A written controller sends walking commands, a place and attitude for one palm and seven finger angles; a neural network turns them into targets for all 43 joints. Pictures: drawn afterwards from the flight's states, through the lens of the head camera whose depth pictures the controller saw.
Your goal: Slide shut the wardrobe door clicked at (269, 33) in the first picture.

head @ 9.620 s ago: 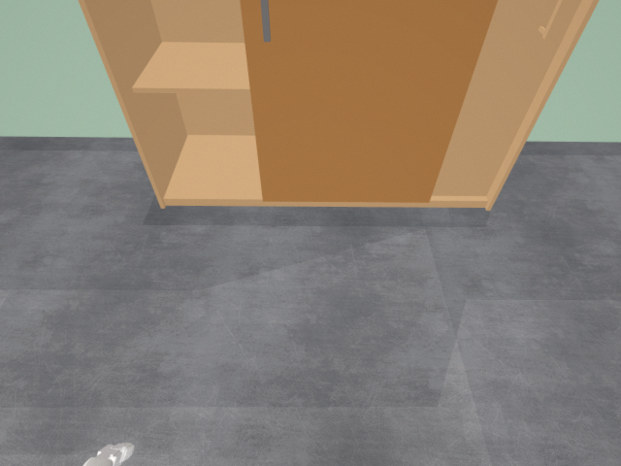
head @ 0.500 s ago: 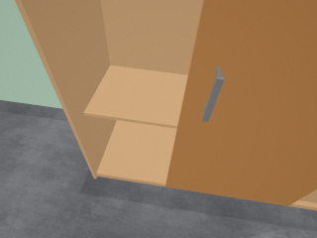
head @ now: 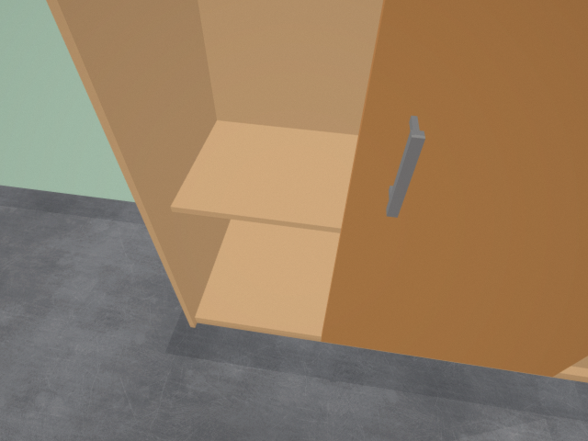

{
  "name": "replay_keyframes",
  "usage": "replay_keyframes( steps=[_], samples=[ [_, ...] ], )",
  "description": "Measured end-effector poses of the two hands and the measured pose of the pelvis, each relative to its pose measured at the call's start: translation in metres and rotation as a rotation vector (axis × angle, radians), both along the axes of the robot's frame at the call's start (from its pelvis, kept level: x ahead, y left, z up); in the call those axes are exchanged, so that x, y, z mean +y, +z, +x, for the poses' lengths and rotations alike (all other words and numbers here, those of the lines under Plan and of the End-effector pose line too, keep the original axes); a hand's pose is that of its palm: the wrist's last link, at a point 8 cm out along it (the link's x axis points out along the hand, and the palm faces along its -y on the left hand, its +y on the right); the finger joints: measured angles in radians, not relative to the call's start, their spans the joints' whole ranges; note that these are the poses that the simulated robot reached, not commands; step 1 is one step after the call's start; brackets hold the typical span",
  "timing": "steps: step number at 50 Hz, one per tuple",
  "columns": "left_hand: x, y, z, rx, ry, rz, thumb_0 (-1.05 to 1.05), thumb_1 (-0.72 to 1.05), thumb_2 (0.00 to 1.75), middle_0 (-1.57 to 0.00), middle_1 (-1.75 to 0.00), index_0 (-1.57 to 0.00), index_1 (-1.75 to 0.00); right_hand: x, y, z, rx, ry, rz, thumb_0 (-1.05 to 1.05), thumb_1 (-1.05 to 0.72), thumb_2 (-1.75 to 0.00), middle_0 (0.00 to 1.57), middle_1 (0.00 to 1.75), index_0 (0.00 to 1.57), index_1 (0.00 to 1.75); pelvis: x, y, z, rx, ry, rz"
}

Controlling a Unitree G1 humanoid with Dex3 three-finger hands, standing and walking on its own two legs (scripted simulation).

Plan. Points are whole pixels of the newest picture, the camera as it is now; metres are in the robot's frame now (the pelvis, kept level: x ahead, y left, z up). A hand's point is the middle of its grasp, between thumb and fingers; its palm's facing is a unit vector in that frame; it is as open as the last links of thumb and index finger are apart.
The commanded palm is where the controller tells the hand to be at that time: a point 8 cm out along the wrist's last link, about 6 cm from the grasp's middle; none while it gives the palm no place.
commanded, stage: come to a stop and stand still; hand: right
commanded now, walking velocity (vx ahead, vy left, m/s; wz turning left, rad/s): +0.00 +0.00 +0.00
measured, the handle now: (402, 169) +0.53 -0.14 +0.09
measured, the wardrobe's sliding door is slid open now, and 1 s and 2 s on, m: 0.46 0.46 0.46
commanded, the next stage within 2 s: look again from close up in 0.80 s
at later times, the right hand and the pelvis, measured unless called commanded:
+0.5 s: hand out of the picture +0.02 -0.21 -0.18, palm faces +0.03 +0.98 -0.20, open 7.3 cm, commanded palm none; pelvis +0.00 -0.04 -0.01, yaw +0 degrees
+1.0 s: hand out of the picture -0.05 -0.20 -0.18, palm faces +0.03 +0.98 -0.19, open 7.4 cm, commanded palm none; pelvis -0.02 -0.03 +0.00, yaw +0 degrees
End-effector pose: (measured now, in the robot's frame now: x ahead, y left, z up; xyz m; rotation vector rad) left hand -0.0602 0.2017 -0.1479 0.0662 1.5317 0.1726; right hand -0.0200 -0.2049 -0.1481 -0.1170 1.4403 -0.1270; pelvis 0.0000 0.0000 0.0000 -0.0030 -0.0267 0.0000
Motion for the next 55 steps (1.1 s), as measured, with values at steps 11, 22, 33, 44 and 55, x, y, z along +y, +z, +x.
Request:
replay_keyframes(
  steps=[11, 22, 33, 44, 55],
  samples=[
    [0.007, -0.003, 0.074, -0.229, -0.058, 0.064, 0.00, 0.91, 0.90, -0.20, -0.30, -0.20, -0.30, -0.029, -0.008, 0.030, -0.130, 0.001, -0.039, 0.01, -0.91, -0.90, 0.20, 0.29, 0.20, 0.30, -0.014, -0.011, 0.006, 0.007, -0.016, 0.021],
    [-0.003, 0.010, 0.109, -0.340, -0.099, 0.092, 0.01, 0.91, 0.90, -0.20, -0.30, -0.20, -0.30, -0.053, -0.004, 0.042, -0.195, 0.013, -0.045, 0.01, -0.91, -0.90, 0.20, 0.29, 0.20, 0.30, -0.032, -0.009, -0.001, -0.017, -0.003, 0.021],
    [-0.011, 0.007, 0.075, -0.254, -0.085, 0.071, 0.00, 0.91, 0.90, -0.20, -0.30, -0.21, -0.30, -0.063, -0.001, 0.001, -0.092, 0.008, -0.049, 0.01, -0.91, -0.90, 0.20, 0.29, 0.20, 0.30, -0.040, -0.005, -0.012, -0.015, -0.001, 0.013],
    [-0.016, 0.000, 0.035, -0.149, -0.053, 0.041, 0.01, 0.91, 0.90, -0.20, -0.30, -0.20, -0.30, -0.053, 0.001, -0.031, -0.015, -0.007, -0.043, 0.01, -0.91, -0.90, 0.20, 0.29, 0.20, 0.30, -0.038, -0.003, -0.019, -0.015, -0.002, 0.009],
    [-0.015, -0.003, 0.021, -0.124, -0.034, 0.024, 0.00, 0.91, 0.90, -0.20, -0.30, -0.20, -0.30, -0.035, -0.001, -0.031, -0.025, -0.010, -0.021, 0.01, -0.91, -0.90, 0.20, 0.29, 0.20, 0.30, -0.031, -0.004, -0.023, -0.010, 0.000, 0.008]
  ],
)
